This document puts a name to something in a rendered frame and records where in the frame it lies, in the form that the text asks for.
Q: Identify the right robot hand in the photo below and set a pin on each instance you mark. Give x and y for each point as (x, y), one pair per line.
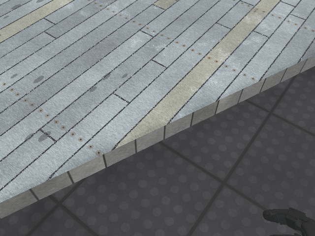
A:
(293, 218)

